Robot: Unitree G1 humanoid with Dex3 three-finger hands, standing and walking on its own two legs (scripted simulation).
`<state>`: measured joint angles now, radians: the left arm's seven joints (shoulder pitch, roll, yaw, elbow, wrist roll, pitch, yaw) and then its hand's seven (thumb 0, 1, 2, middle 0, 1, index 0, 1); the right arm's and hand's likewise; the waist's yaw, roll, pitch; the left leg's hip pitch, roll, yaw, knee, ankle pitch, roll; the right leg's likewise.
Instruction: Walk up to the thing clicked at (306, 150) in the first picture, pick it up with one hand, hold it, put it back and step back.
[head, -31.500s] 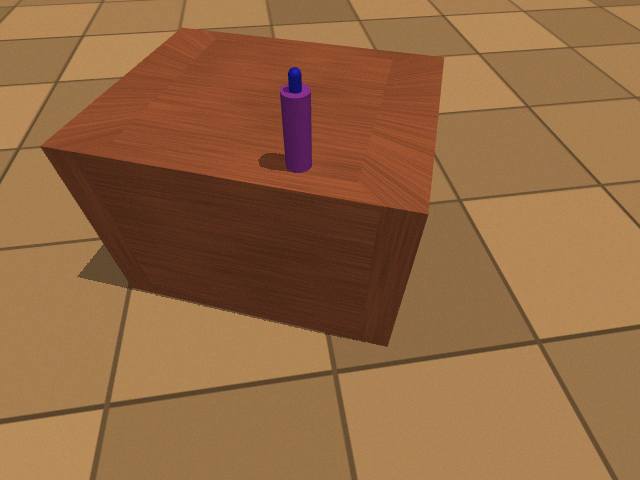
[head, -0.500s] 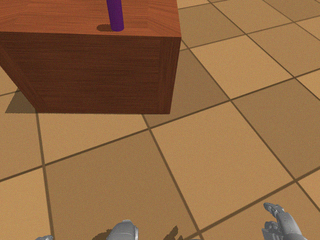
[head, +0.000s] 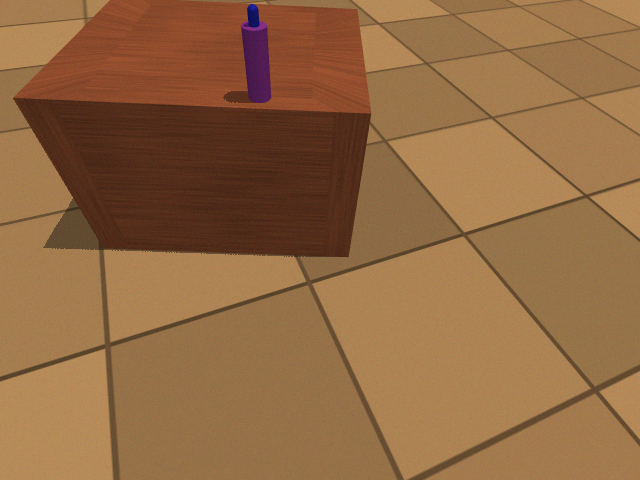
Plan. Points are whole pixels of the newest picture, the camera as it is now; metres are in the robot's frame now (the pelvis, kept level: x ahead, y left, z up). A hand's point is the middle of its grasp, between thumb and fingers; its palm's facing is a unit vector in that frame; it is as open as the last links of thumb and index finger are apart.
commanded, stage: step back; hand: left
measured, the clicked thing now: (256, 54) +1.11 +0.18 +0.00
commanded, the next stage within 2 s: stand in 0.68 s
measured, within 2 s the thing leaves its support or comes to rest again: neither
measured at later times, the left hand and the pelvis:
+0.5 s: hand out of the picture +0.12 +0.25 -0.16, palm faces +0.06 -0.94 -0.35, open 7.4 cm; pelvis +0.04 -0.01 -0.01, yaw +2 degrees
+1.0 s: hand out of the picture +0.12 +0.23 -0.14, palm faces +0.00 -0.94 -0.33, open 7.4 cm; pelvis +0.04 -0.02 +0.01, yaw +1 degrees
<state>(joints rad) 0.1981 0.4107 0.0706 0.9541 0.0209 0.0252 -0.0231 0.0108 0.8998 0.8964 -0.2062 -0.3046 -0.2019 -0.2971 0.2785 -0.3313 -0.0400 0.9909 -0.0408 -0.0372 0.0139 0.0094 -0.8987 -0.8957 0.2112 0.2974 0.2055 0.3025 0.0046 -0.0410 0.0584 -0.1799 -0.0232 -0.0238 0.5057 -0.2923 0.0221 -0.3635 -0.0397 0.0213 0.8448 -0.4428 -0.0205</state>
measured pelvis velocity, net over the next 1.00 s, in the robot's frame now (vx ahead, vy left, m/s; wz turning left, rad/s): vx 0.04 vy -0.02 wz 0.02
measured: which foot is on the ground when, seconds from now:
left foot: down 0.00-0.16, up 0.18-0.38, down 0.40-1.00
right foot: up 0.00-0.10, down 0.12-1.00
